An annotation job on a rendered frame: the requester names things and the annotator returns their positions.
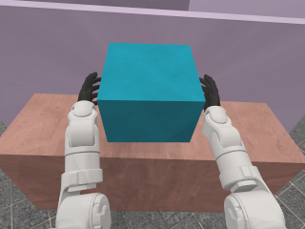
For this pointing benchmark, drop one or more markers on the pedestal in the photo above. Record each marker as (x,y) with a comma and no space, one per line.
(143,176)

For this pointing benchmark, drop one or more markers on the left robot upper arm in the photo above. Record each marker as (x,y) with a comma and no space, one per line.
(88,211)

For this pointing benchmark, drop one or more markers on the robot left forearm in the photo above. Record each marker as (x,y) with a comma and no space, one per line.
(82,148)

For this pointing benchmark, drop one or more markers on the carton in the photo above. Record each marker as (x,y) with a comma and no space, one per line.
(150,93)

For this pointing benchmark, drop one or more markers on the right robot upper arm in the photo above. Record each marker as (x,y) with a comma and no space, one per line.
(252,210)

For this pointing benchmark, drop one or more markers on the robot right forearm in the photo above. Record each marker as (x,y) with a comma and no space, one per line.
(237,173)

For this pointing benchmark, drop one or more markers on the robot left hand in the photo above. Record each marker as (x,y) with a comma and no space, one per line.
(87,88)

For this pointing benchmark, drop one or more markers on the robot right hand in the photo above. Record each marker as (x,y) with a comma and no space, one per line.
(210,92)

